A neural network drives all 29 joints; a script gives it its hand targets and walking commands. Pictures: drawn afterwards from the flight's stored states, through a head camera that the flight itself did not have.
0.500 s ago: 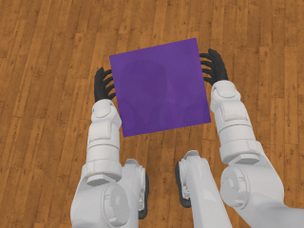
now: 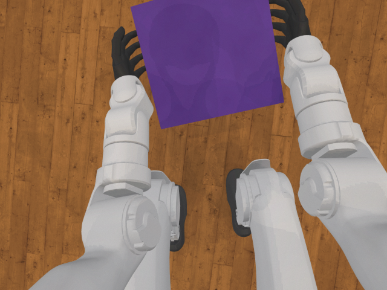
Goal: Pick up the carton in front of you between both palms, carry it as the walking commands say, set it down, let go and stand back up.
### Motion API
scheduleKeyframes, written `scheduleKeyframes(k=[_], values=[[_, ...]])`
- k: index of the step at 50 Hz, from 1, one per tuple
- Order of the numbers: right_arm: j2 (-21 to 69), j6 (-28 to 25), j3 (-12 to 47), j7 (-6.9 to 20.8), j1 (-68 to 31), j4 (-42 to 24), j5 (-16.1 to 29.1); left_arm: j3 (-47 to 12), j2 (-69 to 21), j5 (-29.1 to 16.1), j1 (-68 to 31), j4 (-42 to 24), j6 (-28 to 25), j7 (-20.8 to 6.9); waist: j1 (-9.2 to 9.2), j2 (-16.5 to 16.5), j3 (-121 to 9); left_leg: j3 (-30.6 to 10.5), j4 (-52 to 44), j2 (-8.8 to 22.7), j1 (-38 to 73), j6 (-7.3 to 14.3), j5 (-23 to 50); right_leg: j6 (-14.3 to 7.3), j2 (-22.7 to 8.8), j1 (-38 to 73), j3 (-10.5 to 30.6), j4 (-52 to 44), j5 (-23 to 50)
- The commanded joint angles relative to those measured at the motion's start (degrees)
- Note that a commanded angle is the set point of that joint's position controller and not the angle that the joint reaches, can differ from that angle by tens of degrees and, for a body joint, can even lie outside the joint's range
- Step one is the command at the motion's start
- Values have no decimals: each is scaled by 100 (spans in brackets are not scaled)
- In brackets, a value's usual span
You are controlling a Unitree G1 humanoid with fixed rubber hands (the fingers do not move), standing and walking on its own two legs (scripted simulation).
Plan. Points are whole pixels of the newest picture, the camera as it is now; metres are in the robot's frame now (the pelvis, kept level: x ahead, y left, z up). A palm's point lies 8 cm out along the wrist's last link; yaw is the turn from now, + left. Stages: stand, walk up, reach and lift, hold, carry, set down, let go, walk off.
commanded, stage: set down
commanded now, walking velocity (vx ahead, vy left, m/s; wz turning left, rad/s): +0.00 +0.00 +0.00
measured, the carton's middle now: (209, 66) +0.52 -0.06 -0.22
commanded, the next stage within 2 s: none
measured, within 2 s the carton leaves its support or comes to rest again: rests again in 0.84 s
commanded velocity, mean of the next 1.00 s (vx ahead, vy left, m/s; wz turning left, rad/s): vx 0.00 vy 0.00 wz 0.00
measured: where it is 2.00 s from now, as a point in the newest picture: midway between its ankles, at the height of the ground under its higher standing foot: (207, 221)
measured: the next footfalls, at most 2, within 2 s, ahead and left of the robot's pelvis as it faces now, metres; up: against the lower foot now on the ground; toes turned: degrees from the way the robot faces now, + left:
none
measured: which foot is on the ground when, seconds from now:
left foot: down 0.00-1.00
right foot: down 0.00-1.00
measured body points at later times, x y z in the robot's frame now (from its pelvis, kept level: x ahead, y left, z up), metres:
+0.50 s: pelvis +0.00 +0.00 -0.06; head +0.34 -0.07 +0.21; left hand +0.53 +0.08 -0.21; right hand +0.55 -0.22 -0.22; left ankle +0.10 +0.12 -0.40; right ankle +0.12 -0.10 -0.40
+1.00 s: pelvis +0.00 +0.00 -0.07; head +0.36 -0.05 +0.20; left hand +0.55 +0.09 -0.23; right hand +0.56 -0.22 -0.23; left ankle +0.10 +0.12 -0.40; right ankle +0.12 -0.10 -0.40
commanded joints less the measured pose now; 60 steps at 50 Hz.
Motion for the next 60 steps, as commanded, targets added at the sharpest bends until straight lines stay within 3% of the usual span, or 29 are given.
scheduleKeyframes(k=[1,8,12,14,16,18,21,30,46,55,60], values=[[4906,-101,2217,1498,-2785,17,706,-2949,-4248,-637,-4266,-296,-265,-1482,-128,-645,-6412,186,-575,-642,1831,-47,1304,296,507,4832,192,-594,1807],[4532,-201,2412,1523,-3330,225,1058,-3113,-3945,-978,-4866,-366,-347,-1462,-138,-642,-6257,233,-43,-590,1816,-40,1382,261,420,4741,215,-50,1902],[4507,-269,2778,1477,-3757,-45,1447,-3464,-3939,-1346,-5181,-708,-416,-1413,-166,-704,-6927,256,211,-573,2095,-24,1693,254,400,5230,229,228,2359],[4543,-311,2953,1435,-3991,-268,1625,-3497,-4117,-1493,-5044,-569,-425,-1414,-165,-905,-7139,235,306,-600,2066,3,1886,260,393,5489,228,329,2703],[4660,-290,2949,1433,-3776,-140,1619,-3347,-4153,-1445,-4974,-355,-410,-1489,-125,-1033,-6828,244,373,-611,1624,0,1801,239,375,5582,296,387,2911],[4721,-276,2806,1489,-3634,19,1583,-3174,-4140,-1291,-4926,-141,-376,-1574,-50,-901,-6276,264,417,-596,1190,6,1642,217,382,5372,372,408,2835],[4670,-280,2544,1589,-3489,463,1409,-2833,-4029,-1006,-4802,184,-337,-1667,48,-733,-5411,269,427,-560,883,28,1292,190,379,4635,410,342,2199],[4237,-291,2034,1756,-3490,1099,1151,-2249,-3860,-614,-4451,764,-252,-1741,20,-502,-4279,230,388,-551,918,64,799,151,375,3562,330,379,1216],[3720,-201,1485,2000,-2844,1615,818,-1736,-3571,-212,-3604,1436,-186,-1851,-56,-226,-3406,129,455,-538,788,91,970,55,298,2647,391,502,1298],[3427,-207,1294,1949,-2409,1865,564,-1546,-3281,-44,-3115,1742,-217,-1863,-42,-209,-2958,94,545,-537,542,53,1104,31,268,2489,465,579,1492],[3068,-216,1188,1887,-2355,1963,454,-1400,-2935,44,-2941,1863,-219,-1813,-4,-230,-2743,97,570,-512,486,14,901,34,241,2474,492,565,1232]])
